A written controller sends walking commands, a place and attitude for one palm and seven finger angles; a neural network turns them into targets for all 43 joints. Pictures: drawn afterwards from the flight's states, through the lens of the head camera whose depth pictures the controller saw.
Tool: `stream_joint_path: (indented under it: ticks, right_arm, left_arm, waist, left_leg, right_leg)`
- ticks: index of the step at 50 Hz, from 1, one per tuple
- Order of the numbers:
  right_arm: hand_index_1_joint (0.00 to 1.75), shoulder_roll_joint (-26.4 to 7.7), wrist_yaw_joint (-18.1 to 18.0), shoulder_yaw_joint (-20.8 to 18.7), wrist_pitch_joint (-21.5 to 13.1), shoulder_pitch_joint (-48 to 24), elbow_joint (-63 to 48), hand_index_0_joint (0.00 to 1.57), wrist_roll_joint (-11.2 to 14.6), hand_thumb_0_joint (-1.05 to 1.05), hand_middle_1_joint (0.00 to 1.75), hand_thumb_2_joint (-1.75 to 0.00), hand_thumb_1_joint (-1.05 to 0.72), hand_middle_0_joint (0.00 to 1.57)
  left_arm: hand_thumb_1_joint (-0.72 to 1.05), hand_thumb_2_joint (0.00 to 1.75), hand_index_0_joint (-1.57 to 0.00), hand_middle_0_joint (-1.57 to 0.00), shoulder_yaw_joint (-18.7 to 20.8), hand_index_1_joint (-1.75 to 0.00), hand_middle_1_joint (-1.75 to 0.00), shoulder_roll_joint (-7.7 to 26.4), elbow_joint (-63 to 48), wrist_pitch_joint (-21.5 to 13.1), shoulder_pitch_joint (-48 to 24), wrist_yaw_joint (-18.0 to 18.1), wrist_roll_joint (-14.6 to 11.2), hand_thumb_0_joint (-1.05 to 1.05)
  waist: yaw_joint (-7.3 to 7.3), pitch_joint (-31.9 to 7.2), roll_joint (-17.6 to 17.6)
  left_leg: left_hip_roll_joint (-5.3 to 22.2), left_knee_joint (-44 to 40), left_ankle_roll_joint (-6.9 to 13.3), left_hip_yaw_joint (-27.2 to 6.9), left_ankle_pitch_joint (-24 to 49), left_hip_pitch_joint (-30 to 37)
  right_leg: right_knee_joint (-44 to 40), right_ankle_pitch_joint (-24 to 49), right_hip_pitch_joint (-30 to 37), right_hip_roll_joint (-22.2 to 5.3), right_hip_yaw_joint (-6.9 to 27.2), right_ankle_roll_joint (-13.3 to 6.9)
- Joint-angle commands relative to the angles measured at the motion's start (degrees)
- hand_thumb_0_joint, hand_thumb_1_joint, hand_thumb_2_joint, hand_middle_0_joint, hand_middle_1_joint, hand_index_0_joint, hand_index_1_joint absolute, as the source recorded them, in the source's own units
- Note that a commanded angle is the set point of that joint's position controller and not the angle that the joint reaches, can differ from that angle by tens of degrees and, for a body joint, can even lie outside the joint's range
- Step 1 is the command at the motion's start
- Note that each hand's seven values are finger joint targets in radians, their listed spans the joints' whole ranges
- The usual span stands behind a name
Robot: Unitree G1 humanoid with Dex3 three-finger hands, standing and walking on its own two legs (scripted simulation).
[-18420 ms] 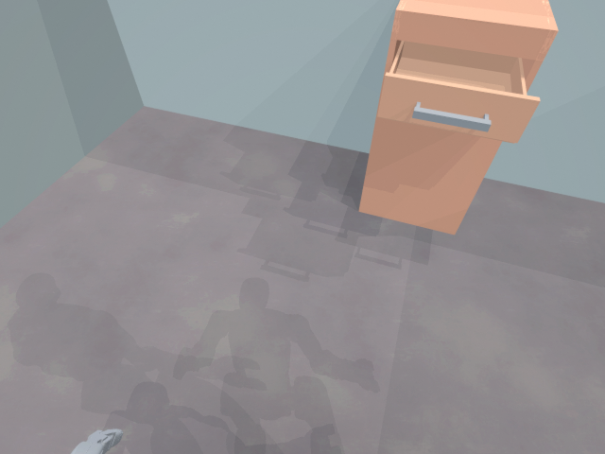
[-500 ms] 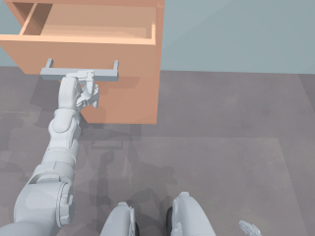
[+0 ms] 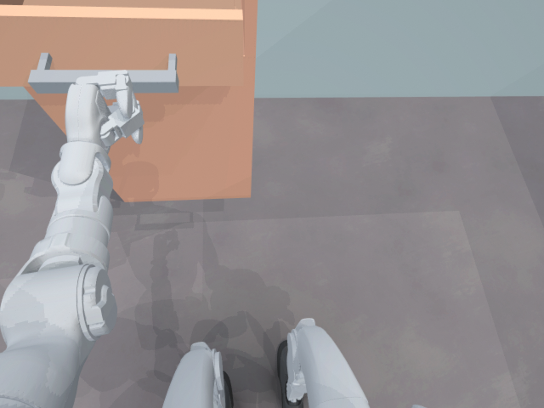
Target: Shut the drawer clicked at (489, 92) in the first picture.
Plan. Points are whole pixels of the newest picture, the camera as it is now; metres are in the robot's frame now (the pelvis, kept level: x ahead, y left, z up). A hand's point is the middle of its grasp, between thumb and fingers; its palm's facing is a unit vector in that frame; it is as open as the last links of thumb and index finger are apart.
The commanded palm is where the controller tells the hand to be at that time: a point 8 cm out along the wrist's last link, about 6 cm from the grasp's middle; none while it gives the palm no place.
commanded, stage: push the drawer shut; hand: left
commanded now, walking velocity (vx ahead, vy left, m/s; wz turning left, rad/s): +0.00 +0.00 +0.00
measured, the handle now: (108, 70) +0.60 +0.18 +0.05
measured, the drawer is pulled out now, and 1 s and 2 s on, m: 0.07 0.00 0.00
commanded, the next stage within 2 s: pull the fist back off the drawer in 1.04 s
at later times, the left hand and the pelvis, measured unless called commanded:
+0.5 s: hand (142, 82) +0.57 +0.13 +0.05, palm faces -0.04 -1.00 -0.04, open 3.2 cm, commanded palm +0.56 +0.18 +0.05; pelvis +0.00 +0.01 -0.01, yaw -1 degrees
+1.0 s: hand (132, 69) +0.60 +0.15 +0.05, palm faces -0.05 -1.00 -0.04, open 3.1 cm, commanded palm +0.62 +0.16 +0.05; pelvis -0.01 +0.00 -0.02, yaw -1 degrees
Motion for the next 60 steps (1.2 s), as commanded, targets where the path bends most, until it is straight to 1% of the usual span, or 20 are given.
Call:
stream_joint_path:
  ticks: [1,5,8,11,14,16,19,22,24,28,30,33,35,37,39,43,46,50,54,60]
  right_arm:
    - [0.30,-9.6,-0.3,-3.5,-0.5,10.4,-2.8,0.20,-0.4,0.00,0.30,-0.90,-0.90,0.20]
    - [0.30,-9.7,-0.1,-3.4,0.1,11.0,-2.4,0.20,-0.5,0.00,0.30,-0.90,-0.90,0.20]
    - [0.30,-10.2,-0.1,-3.2,0.2,11.6,-1.9,0.20,-0.7,0.00,0.30,-0.90,-0.90,0.20]
    - [0.30,-10.5,0.0,-3.3,0.3,12.3,-1.4,0.20,-1.2,0.00,0.30,-0.90,-0.90,0.20]
    - [0.30,-10.4,0.2,-3.2,0.5,13.0,-1.2,0.20,-1.5,0.00,0.30,-0.90,-0.90,0.20]
    - [0.30,-10.8,0.3,-3.2,0.8,13.4,-0.8,0.20,-1.7,0.00,0.30,-0.90,-0.90,0.20]
    - [0.30,-10.8,0.4,-2.8,1.2,14.2,-0.9,0.20,-1.9,0.00,0.30,-0.90,-0.90,0.20]
    - [0.30,-10.8,0.7,-2.8,1.7,14.7,-1.1,0.20,-2.0,0.00,0.30,-0.90,-0.90,0.20]
    - [0.30,-10.8,0.8,-2.7,1.8,15.3,-1.1,0.20,-2.2,0.00,0.30,-0.90,-0.90,0.20]
    - [0.30,-10.8,0.8,-2.4,2.2,15.7,-1.4,0.20,-2.1,0.00,0.30,-0.90,-0.90,0.20]
    - [0.30,-10.9,0.9,-2.3,2.2,16.1,-1.2,0.20,-2.1,0.00,0.30,-0.90,-0.90,0.20]
    - [0.30,-11.0,0.8,-1.9,2.2,16.6,-1.0,0.20,-2.0,0.00,0.30,-0.90,-0.90,0.20]
    - [0.30,-11.1,0.7,-1.8,2.0,17.1,-0.9,0.20,-2.2,0.00,0.30,-0.90,-0.90,0.20]
    - [0.30,-11.3,0.7,-1.8,1.8,17.8,-0.9,0.20,-2.3,0.00,0.30,-0.90,-0.90,0.20]
    - [0.30,-11.1,0.8,-1.8,1.6,18.0,-0.5,0.20,-2.4,0.00,0.30,-0.90,-0.90,0.20]
    - [0.30,-11.6,0.7,-1.3,1.2,18.4,0.3,0.20,-2.5,0.00,0.30,-0.90,-0.90,0.20]
    - [0.30,-11.8,0.5,-1.2,0.8,18.3,0.9,0.20,-2.6,0.00,0.30,-0.90,-0.90,0.20]
    - [0.30,-12.2,0.4,-0.9,-0.1,19.0,1.3,0.20,-2.9,0.00,0.30,-0.90,-0.90,0.20]
    - [0.30,-12.5,0.0,-0.3,-1.1,19.1,1.8,0.20,-2.9,0.00,0.30,-0.90,-0.90,0.20]
    - [0.30,-12.9,-0.2,0.3,-2.3,19.2,1.5,0.20,-3.0,0.00,0.30,-0.90,-0.90,0.20]
  left_arm:
    - [0.90,0.90,-1.40,-1.40,2.5,-1.60,-1.60,14.2,-12.6,-3.6,-27.8,0.7,-1.0,0.00]
    - [0.90,0.90,-1.40,-1.40,1.0,-1.60,-1.60,13.1,-10.6,-3.1,-30.4,0.7,-0.5,0.00]
    - [0.90,0.90,-1.40,-1.40,1.7,-1.60,-1.60,14.6,-8.7,-2.5,-33.0,1.4,0.1,0.00]
    - [0.90,0.90,-1.40,-1.40,1.4,-1.60,-1.60,15.0,-9.6,-2.7,-36.5,1.8,0.8,0.00]
    - [0.90,0.90,-1.40,-1.40,-0.5,-1.60,-1.60,13.0,-8.6,-2.3,-38.8,2.0,1.2,0.00]
    - [0.90,0.90,-1.40,-1.40,0.8,-1.60,-1.60,15.0,-8.2,-2.0,-39.8,2.5,1.6,0.00]
    - [0.90,0.90,-1.40,-1.40,1.2,-1.60,-1.60,16.1,-6.0,-1.1,-40.8,2.8,2.3,0.00]
    - [0.90,0.90,-1.40,-1.40,2.0,-1.60,-1.60,17.6,-7.4,-1.0,-41.1,2.7,2.9,0.00]
    - [0.90,0.90,-1.40,-1.40,2.9,-1.60,-1.60,18.4,-6.2,-0.5,-41.7,2.9,2.7,0.00]
    - [0.90,0.90,-1.40,-1.40,4.2,-1.60,-1.60,21.5,-7.2,0.0,-42.9,2.5,3.3,0.00]
    - [0.90,0.90,-1.40,-1.40,3.1,-1.60,-1.60,20.0,-6.1,0.4,-43.8,2.4,3.2,0.00]
    - [0.90,0.90,-1.40,-1.40,4.5,-1.60,-1.60,23.3,-3.9,1.2,-45.4,2.4,3.7,0.00]
    - [0.90,0.90,-1.40,-1.40,4.1,-1.60,-1.60,23.5,-4.0,1.3,-47.7,2.3,4.2,0.00]
    - [0.90,0.90,-1.40,-1.40,6.4,-1.60,-1.60,26.8,-4.6,1.2,-48.7,2.3,4.3,0.00]
    - [0.90,0.90,-1.40,-1.40,4.6,-1.60,-1.60,25.0,-5.2,1.2,-51.5,2.0,4.2,0.00]
    - [0.90,0.90,-1.40,-1.40,4.2,-1.60,-1.60,26.6,-3.8,2.1,-55.6,2.1,4.5,0.00]
    - [0.90,0.90,-1.40,-1.40,2.1,-1.60,-1.60,25.3,-2.8,2.7,-58.4,2.1,5.0,0.00]
    - [0.90,0.90,-1.40,-1.40,0.8,-1.60,-1.60,24.9,-3.3,3.2,-62.4,2.7,5.3,0.00]
    - [0.90,0.90,-1.40,-1.40,0.4,-1.60,-1.60,25.6,-1.2,4.1,-64.0,3.0,5.6,0.00]
    - [0.90,0.90,-1.40,-1.40,0.1,-1.60,-1.60,26.3,-0.5,5.4,-64.9,2.9,6.0,0.00]
  waist:
    - [-1.70,-32.4,5.4]
    - [-3.22,-30.9,6.0]
    - [-4.12,-29.1,5.2]
    - [-4.56,-32.4,8.9]
    - [-5.96,-32.5,9.0]
    - [-5.99,-33.2,10.3]
    - [-6.53,-32.6,8.8]
    - [-5.87,-36.0,11.6]
    - [-6.74,-34.7,9.5]
    - [-6.43,-35.3,10.2]
    - [-7.45,-34.4,10.3]
    - [-8.15,-32.1,8.6]
    - [-8.69,-33.5,11.4]
    - [-8.28,-35.5,11.8]
    - [-9.69,-34.8,12.3]
    - [-11.06,-33.7,13.6]
    - [-12.15,-32.7,16.5]
    - [-13.37,-34.5,18.6]
    - [-14.67,-32.2,18.3]
    - [-14.73,-32.7,19.0]
  left_leg:
    - [-1.3,-7.8,-0.3,-5.3,20.5,14.0]
    - [-1.0,-7.7,-0.4,-5.9,20.7,14.9]
    - [-0.9,-7.5,-0.3,-6.5,19.0,13.6]
    - [-0.6,-6.8,-0.7,-7.6,22.0,17.6]
    - [-0.4,-6.4,-0.8,-8.3,23.4,18.7]
    - [-0.3,-6.1,-1.0,-8.5,24.3,19.1]
    - [-0.3,-5.9,-0.7,-8.7,23.4,17.1]
    - [-0.1,-5.5,-1.1,-8.7,26.3,19.0]
    - [-0.1,-5.2,-0.6,-8.6,26.1,17.6]
    - [-0.2,-5.0,-0.3,-7.7,24.8,14.8]
    - [0.0,-4.9,-0.3,-7.9,24.8,15.2]
    - [-0.1,-4.6,0.3,-7.3,21.4,10.7]
    - [-0.1,-4.3,0.1,-7.6,22.4,12.0]
    - [-0.1,-3.6,0.2,-7.6,23.2,11.8]
    - [0.0,-3.2,0.2,-7.9,23.2,12.1]
    - [0.2,-3.0,0.3,-8.4,20.3,11.0]
    - [0.4,-3.1,0.0,-9.5,19.8,13.5]
    - [0.4,-2.9,-0.1,-10.4,18.7,15.2]
    - [0.5,-3.2,0.1,-10.7,15.3,12.9]
    - [0.5,-3.4,0.2,-11.1,12.4,12.0]
  right_leg:
    - [-6.8,14.3,23.0,2.4,5.0,0.7]
    - [-6.8,13.4,20.0,2.6,4.5,0.8]
    - [-6.9,11.1,18.4,2.8,4.2,0.8]
    - [-5.9,11.4,15.3,2.7,3.5,0.6]
    - [-5.8,12.2,13.9,2.9,3.3,0.6]
    - [-5.6,12.2,13.0,2.8,3.1,0.6]
    - [-5.5,12.1,13.6,3.0,3.1,0.6]
    - [-5.1,14.1,14.4,3.1,3.0,0.4]
    - [-5.3,14.9,15.0,3.4,3.1,0.5]
    - [-5.6,15.8,17.8,3.3,3.8,0.5]
    - [-5.8,15.3,16.1,3.5,3.6,0.6]
    - [-6.4,13.5,17.3,3.6,4.1,0.8]
    - [-6.0,13.9,16.1,3.6,3.9,0.6]
    - [-5.6,14.6,16.9,3.7,4.1,0.6]
    - [-5.6,14.5,15.4,3.8,4.0,0.5]
    - [-6.0,10.7,13.2,3.8,3.9,0.6]
    - [-5.7,8.5,8.1,3.8,2.9,0.5]
    - [-5.4,7.1,5.4,3.9,2.5,0.5]
    - [-5.4,5.0,3.9,3.9,2.3,0.5]
    - [-5.3,3.3,3.1,3.8,2.1,0.5]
